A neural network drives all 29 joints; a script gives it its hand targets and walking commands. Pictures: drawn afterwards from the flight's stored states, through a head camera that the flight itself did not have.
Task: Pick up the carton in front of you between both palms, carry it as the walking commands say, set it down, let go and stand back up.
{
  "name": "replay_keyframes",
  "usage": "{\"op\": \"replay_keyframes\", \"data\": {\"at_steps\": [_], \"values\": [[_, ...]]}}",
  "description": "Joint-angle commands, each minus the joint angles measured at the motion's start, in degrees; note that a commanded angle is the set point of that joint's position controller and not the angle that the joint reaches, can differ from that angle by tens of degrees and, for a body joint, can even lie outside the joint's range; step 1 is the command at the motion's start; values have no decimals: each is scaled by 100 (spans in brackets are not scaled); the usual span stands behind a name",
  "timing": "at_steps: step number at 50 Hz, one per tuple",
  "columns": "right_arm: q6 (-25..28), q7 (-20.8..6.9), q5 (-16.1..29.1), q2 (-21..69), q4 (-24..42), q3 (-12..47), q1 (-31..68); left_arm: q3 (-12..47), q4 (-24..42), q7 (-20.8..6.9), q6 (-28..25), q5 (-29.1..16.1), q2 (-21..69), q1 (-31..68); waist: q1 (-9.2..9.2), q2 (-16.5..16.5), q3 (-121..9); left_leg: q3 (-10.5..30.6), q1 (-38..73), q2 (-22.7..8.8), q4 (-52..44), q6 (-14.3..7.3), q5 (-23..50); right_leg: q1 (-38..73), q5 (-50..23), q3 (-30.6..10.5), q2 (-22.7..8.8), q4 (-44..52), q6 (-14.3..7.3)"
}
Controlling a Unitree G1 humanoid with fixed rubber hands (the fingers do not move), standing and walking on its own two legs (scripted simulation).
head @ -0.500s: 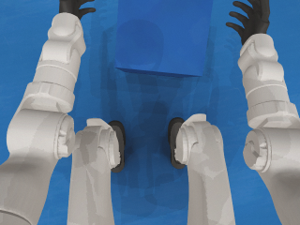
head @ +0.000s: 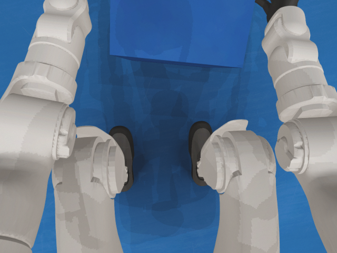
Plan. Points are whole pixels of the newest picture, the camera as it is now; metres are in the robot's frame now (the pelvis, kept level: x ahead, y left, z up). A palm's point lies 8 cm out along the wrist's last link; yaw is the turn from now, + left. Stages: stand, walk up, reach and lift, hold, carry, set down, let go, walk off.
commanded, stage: reach and lift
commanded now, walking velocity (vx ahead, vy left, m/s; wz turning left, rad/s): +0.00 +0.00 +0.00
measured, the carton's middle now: (176, 11) +0.52 -0.03 -0.24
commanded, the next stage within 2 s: none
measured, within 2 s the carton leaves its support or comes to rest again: leaves its support in 0.60 s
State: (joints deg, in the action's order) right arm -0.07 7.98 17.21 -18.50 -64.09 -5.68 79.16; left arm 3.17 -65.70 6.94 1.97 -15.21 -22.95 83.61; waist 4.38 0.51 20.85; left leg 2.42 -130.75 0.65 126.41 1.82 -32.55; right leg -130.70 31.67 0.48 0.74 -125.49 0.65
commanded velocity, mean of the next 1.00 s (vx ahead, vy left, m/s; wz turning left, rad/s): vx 0.00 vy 0.00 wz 0.00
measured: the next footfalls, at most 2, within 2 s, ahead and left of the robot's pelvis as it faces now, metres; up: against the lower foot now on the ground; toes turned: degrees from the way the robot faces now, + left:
none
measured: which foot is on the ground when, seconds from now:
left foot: down 0.00-1.00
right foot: down 0.00-1.00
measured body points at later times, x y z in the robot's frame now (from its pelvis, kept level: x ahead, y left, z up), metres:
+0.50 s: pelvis -0.01 +0.00 +0.00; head +0.36 +0.00 +0.25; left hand +0.57 +0.12 -0.18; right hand +0.53 -0.19 -0.18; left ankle +0.11 +0.13 -0.33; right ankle +0.12 -0.12 -0.33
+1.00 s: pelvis -0.01 +0.01 +0.07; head +0.26 +0.01 +0.43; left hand +0.53 +0.12 +0.00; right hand +0.49 -0.18 +0.00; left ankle +0.11 +0.13 -0.33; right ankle +0.12 -0.12 -0.33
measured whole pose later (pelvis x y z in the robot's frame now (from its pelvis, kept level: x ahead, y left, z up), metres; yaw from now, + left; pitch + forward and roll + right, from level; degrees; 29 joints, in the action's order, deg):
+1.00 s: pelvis -0.01 +0.01 +0.07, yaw +0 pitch +42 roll -1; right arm -19.4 3.5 -10.2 -2.1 -43.9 -28.9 61.8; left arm -24.3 -51.1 5.5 18.5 10.6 -3.6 67.6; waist 3.1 -2.5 -6.7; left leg 2.6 -124.4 4.4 112.2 1.6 -29.7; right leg -123.9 29.1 -1.7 1.6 -111.0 2.4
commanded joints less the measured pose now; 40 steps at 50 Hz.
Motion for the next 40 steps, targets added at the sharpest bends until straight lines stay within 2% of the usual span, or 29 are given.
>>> {"op": "replay_keyframes", "data": {"at_steps": [1, 7, 12, 15, 16, 18, 20, 22, 25, 29, 34, 35, 37, 40], "values": [[102, -14, -106, -596, 391, -107, 1022, -235, 383, -11, -123, 123, -438, 1344, 134, -432, -7164, -333, 3279, 126, -855, -14, 1685, 3632, -2207, 113, 97, 1061, 206], [138, -53, -232, -474, 390, -110, 1109, -339, 143, -37, -176, 228, -298, 1314, 122, -297, -6741, -247, 3061, 155, -983, -51, 1528, 3260, -1940, 108, 92, 1133, 227], [151, -65, -164, 12, 488, 167, 1497, 14, 157, -35, -203, 80, 301, 1715, 189, -344, -6785, -219, 3219, 220, -1075, -66, 1405, 3220, -1738, 138, 138, 1220, 198], [150, -13, -374, 53, 404, -4, 1574, -63, 136, 29, -225, 226, 347, 1840, 234, -398, -6764, -233, 3321, 274, -1093, -54, 1333, 3291, -1630, 158, 190, 1248, 194], [149, -109, -302, 682, 578, 307, 1878, 196, 327, -54, -230, 170, 968, 2079, 158, -398, -6790, -239, 3411, 321, -1110, -98, 1367, 3335, -1611, 176, 239, 1260, 183], [148, -314, -263, 1757, 567, 574, 2400, 456, 288, -239, -222, 160, 2075, 2493, 160, -401, -6734, -241, 3325, 379, -1111, -119, 1359, 3295, -1599, 203, 307, 1257, 166], [32, -691, -360, 3200, 672, 848, 3120, 643, 303, -602, -126, 263, 3536, 3013, 138, -440, -6558, -265, 3159, 480, -1053, -154, 1267, 3220, -1497, 229, 408, 1197, 134], [-176, -1060, -579, 4169, 829, 854, 3535, 526, 258, -949, 39, 478, 4623, 3187, 150, -514, -6374, -349, 3051, 579, -961, -166, 1133, 3103, -1354, 272, 491, 1092, 109], [-398, -1412, -661, 4942, 1175, 871, 3711, 332, 480, -1241, 213, 677, 5452, 3121, 129, -477, -6489, -492, 3014, 655, -893, -224, 1179, 3041, -1362, 372, 529, 1031, 111], [-587, -1644, -303, 5766, 1922, 1192, 3917, 553, 1182, -1355, 363, 489, 6339, 3300, 174, -542, -7847, -622, 3603, 716, -793, -283, 1780, 3519, -1991, 458, 585, 923, 110], [-981, -1723, -120, 6580, 2944, 1539, 3573, 1096, 2697, -1335, 621, 236, 7193, 3533, 220, -532, -10264, -729, 4593, 812, -825, -194, 2683, 4583, -3046, 569, 693, 920, 132], [-1071, -1722, -160, 6726, 3155, 1598, 3528, 1150, 2934, -1318, 709, 296, 7358, 3424, 162, -559, -10554, -752, 4736, 847, -886, -173, 2784, 4579, -3096, 590, 713, 956, 157], [-1259, -1746, -341, 6866, 3469, 1633, 3367, 1167, 3231, -1324, 903, 447, 7621, 3143, 156, -565, -10791, -757, 4818, 899, -1052, -150, 2773, 4595, -3027, 595, 749, 1125, 171], [-1526, -1818, -713, 7010, 3404, 1506, 2971, 954, 2955, -1412, 1211, 760, 7956, 2523, 182, -586, -9979, -735, 4354, 946, -1468, -132, 2052, 4150, -2275, 598, 752, 1512, 128]]}}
